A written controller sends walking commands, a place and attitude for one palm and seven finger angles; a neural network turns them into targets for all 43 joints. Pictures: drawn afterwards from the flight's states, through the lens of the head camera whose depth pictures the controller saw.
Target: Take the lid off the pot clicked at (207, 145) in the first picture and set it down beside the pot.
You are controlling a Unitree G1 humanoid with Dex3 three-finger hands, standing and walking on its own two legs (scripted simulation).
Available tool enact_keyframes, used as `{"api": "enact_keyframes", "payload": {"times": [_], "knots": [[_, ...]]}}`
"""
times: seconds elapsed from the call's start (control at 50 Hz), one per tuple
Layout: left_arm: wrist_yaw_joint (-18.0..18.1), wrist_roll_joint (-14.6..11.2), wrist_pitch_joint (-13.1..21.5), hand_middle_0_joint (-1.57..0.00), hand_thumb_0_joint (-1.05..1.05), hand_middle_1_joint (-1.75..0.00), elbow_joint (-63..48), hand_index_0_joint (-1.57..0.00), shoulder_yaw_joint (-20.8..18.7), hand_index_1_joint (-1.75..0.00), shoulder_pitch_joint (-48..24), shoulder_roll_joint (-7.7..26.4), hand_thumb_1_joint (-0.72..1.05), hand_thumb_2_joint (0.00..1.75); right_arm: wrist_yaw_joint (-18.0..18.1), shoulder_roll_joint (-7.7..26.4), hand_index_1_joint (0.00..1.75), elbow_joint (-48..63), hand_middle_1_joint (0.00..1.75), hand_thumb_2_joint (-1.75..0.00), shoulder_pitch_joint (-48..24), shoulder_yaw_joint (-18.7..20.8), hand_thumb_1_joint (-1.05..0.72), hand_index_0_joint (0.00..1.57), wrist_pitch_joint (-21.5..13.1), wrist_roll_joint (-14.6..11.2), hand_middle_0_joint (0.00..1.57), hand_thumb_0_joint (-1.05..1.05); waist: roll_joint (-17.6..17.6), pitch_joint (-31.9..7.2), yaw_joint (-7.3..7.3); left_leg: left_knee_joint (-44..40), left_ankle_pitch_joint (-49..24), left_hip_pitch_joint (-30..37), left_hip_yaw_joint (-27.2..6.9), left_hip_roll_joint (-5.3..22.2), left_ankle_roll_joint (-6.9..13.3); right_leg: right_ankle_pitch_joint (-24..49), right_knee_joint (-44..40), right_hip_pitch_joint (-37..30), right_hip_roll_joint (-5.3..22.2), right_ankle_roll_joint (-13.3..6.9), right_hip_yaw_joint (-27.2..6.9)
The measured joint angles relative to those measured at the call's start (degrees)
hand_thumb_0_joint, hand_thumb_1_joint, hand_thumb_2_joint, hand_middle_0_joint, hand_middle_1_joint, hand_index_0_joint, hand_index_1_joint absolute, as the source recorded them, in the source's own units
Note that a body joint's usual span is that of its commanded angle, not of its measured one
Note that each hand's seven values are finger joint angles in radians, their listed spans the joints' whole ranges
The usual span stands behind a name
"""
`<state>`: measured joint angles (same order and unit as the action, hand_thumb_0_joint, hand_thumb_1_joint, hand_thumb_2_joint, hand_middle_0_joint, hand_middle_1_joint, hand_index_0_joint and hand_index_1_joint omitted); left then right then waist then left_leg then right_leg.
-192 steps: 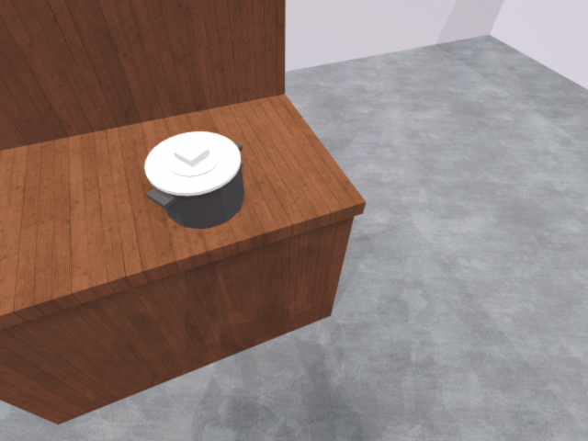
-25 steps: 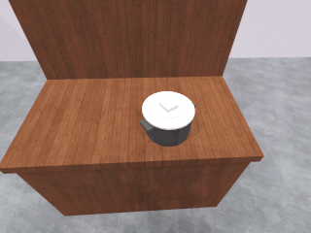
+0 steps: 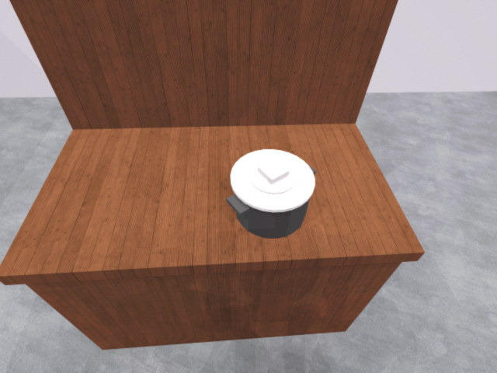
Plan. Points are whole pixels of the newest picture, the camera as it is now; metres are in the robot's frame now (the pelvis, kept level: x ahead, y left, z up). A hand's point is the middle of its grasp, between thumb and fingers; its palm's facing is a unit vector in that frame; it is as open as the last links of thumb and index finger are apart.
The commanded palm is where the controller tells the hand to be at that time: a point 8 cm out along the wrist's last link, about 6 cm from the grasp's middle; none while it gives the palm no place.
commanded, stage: look again from close up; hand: left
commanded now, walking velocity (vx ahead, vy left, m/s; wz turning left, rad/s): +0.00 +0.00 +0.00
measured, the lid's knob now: (273, 170) +0.52 -0.02 +0.02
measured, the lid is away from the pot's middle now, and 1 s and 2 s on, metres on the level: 0.00 0.00 0.00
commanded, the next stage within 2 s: shuffle to correct the standing spot in 0.78 s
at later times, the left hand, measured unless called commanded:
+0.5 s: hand out of the picture -0.02 +0.15 -0.18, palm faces +0.03 -0.99 -0.15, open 7.4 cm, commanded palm none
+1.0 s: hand out of the picture -0.02 +0.14 -0.18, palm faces +0.03 -0.99 -0.13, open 7.4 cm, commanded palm none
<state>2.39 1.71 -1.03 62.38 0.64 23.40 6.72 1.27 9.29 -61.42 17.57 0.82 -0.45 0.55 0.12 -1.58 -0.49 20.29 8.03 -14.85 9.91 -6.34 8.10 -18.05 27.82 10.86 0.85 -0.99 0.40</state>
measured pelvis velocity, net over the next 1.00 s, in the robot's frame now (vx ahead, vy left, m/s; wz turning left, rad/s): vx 0.03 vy -0.01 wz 0.01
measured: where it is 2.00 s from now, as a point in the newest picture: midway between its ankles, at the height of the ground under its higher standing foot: outside the picture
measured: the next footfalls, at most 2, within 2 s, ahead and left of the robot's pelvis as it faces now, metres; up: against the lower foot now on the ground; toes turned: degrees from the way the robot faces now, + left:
none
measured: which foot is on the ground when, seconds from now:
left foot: down 0.00-1.00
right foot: down 0.00-1.00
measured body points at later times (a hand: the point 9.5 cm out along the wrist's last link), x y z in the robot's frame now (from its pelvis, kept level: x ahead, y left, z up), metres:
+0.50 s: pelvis +0.02 +0.00 +0.00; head +0.02 +0.01 +0.45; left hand -0.02 +0.20 -0.16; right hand +0.01 -0.22 -0.15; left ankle +0.05 +0.01 -0.74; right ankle -0.03 -0.13 -0.74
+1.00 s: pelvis +0.03 -0.01 +0.00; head +0.04 +0.01 +0.45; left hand -0.02 +0.19 -0.17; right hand +0.01 -0.22 -0.15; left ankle +0.05 +0.01 -0.74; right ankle -0.03 -0.13 -0.74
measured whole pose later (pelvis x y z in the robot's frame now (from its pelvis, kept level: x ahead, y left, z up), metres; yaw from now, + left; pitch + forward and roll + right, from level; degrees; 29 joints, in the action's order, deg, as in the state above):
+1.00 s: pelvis +0.03 -0.01 +0.00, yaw +1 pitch +1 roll +0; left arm 3.2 1.3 0.2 65.0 1.4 22.0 6.0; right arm 2.1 6.1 -66.2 18.8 0.1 -1.8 0.3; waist 1.7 -1.2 0.1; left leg 19.8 9.9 -12.5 9.0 -6.6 8.1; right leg -18.7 24.4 7.0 0.9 0.6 1.0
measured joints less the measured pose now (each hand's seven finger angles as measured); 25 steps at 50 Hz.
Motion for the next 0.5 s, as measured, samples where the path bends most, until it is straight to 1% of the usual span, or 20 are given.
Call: {"api": "enact_keyframes", "payload": {"times": [0.06, 0.14, 0.2, 0.28, 0.3, 0.36, 0.44, 0.46, 0.5], "knots": [[-0.02, 0.15, 0.12, -0.2, 0.01, -0.3, 0.27, -0.2, 0.11, -0.3, 0.02, -0.47, 0.91, 0.9, 0.05, 0.03, 0.3, -0.59, 0.3, -0.89, 0.23, 0.01, -0.91, 0.2, 0.04, -0.12, 0.2, 0.01, 0.34, -0.38, -0.37, -0.7, -0.11, 0.23, 0.0, -0.59, -0.21, -0.56, 0.5, 0.26, 0.54, -0.09, -0.05], [0.13, 0.12, 0.67, -0.2, 0.01, -0.3, 0.64, -0.2, 0.24, -0.3, 0.1, -0.95, 0.91, 0.9, 0.11, -0.16, 0.3, -1.21, 0.3, -0.89, 0.19, -0.09, -0.91, 0.2, -0.06, -0.12, 0.2, 0.01, 0.06, -0.58, -0.75, -0.83, 0.05, 0.37, -0.2, -0.56, 0.01, -0.13, -0.79, -0.45, 0.5, 0.73, 0.09], [0.29, 0.0, 0.91, -0.2, 0.01, -0.3, 1.0, -0.2, 0.31, -0.3, 0.06, -1.02, 0.91, 0.9, 0.39, -0.53, 0.3, -1.46, 0.3, -0.89, -0.08, -0.18, -0.91, 0.2, -0.3, -0.08, 0.2, 0.01, 0.22, -0.4, -0.62, -0.92, 0.24, 0.63, -0.2, -0.47, -0.28, 0.08, -1.49, -0.95, 0.42, 1.02, 0.04], [0.44, -0.1, 1.02, -0.2, 0.0, -0.3, 1.52, -0.2, 0.34, -0.3, -0.3, -0.91, 0.91, 0.9, 0.52, -0.73, 0.3, -1.81, 0.3, -0.89, -0.08, -0.29, -0.92, 0.2, -0.78, -0.17, 0.2, 0.01, 0.46, -0.12, -0.31, -0.85, 0.44, 1.04, -0.21, -0.45, 0.54, -0.04, -1.85, -1.57, 0.37, 1.35, 0.03], [0.47, -0.1, 0.99, -0.2, 0.0, -0.3, 1.61, -0.2, 0.34, -0.3, -0.43, -0.84, 0.91, 0.9, 0.56, -0.82, 0.3, -1.92, 0.3, -0.89, -0.03, -0.32, -0.92, 0.2, -0.84, -0.18, 0.2, 0.01, 0.55, -0.11, -0.25, -0.79, 0.57, 1.13, -0.22, -0.46, 0.48, -0.1, -1.92, -1.73, 0.38, 1.42, 0.03], [0.59, -0.15, 0.87, -0.2, 0.0, -0.3, 1.76, -0.2, 0.27, -0.3, -0.84, -0.59, 0.91, 0.9, 0.66, -1.15, 0.3, -2.19, 0.3, -0.89, 0.17, -0.45, -0.92, 0.2, -0.92, -0.2, 0.2, 0.01, 1.02, -0.15, -0.12, -1.12, 0.82, 1.58, -0.12, -0.69, -0.7, -0.45, -1.65, -1.85, 0.63, 1.19, -0.15], [0.65, -0.16, 1.0, -0.2, 0.0, -0.3, 1.8, -0.2, 0.29, -0.3, -1.54, -0.42, 0.91, 0.9, 0.73, -1.35, 0.3, -2.67, 0.3, -0.89, 0.51, -0.63, -0.92, 0.2, -0.97, -0.18, 0.2, 0.01, 0.73, -0.05, -0.08, -0.91, 0.94, 1.76, -0.23, -0.65, 0.52, -0.52, -2.03, -2.35, 0.54, 1.66, -0.03], [0.69, -0.18, 1.05, -0.2, 0.0, -0.3, 1.79, -0.2, 0.28, -0.3, -1.67, -0.36, 0.91, 0.9, 0.73, -1.45, 0.3, -2.82, 0.3, -0.89, 0.57, -0.66, -0.92, 0.2, -0.96, -0.16, 0.2, 0.01, 0.73, -0.01, -0.05, -0.85, 1.03, 1.84, -0.25, -0.61, 0.45, -0.49, -2.15, -2.51, 0.52, 1.71, -0.02], [0.76, -0.24, 1.04, -0.2, 0.0, -0.3, 1.76, -0.2, 0.26, -0.3, -1.9, -0.21, 0.91, 0.9, 0.75, -1.69, 0.3, -3.05, 0.3, -0.89, 0.7, -0.73, -0.92, 0.2, -0.95, -0.17, 0.2, 0.01, 0.9, 0.01, 0.05, -0.84, 1.23, 1.99, -0.28, -0.6, -0.55, -0.5, -2.3, -2.72, 0.55, 1.67, -0.04]]}}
